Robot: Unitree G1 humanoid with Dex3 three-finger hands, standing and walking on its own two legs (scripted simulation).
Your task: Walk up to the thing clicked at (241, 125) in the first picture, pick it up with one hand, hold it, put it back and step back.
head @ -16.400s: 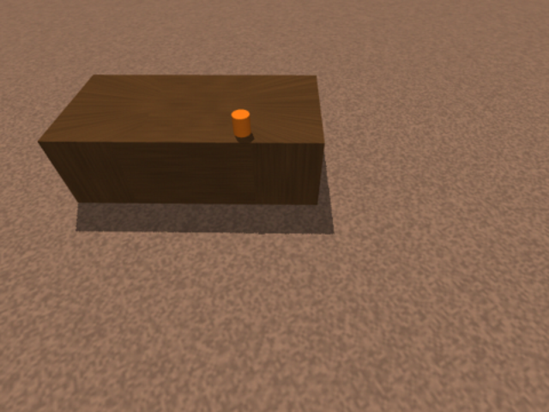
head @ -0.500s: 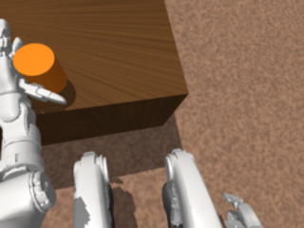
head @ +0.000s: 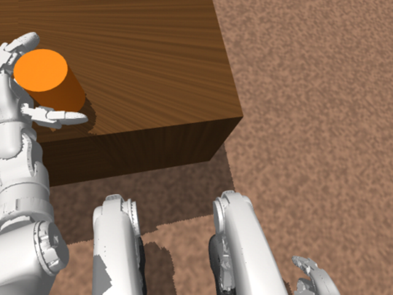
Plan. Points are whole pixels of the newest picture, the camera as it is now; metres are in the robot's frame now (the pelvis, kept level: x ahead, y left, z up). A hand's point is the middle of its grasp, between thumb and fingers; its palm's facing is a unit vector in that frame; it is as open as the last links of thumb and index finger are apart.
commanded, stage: close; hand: left
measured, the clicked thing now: (53, 85) +0.50 +0.25 +0.00
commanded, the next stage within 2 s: settle in 0.30 s
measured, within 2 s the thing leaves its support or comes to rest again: leaves its support in 0.74 s
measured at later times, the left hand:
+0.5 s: hand (48, 85) +0.50 +0.26 +0.00, palm faces +0.21 -0.98 -0.02, open 10.7 cm
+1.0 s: hand (24, 56) +0.51 +0.27 +0.06, palm faces +0.21 -0.98 -0.04, open 10.9 cm
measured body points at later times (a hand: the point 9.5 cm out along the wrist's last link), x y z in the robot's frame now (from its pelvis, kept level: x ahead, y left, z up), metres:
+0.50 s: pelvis +0.00 +0.00 -0.02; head +0.21 +0.04 +0.38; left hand +0.48 +0.31 +0.00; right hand +0.10 -0.27 -0.15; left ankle +0.10 +0.15 -0.40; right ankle +0.07 -0.13 -0.40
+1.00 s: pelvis +0.01 +0.00 +0.04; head +0.20 +0.05 +0.44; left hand +0.49 +0.32 +0.07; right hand +0.11 -0.26 -0.09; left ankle +0.10 +0.15 -0.40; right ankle +0.07 -0.13 -0.40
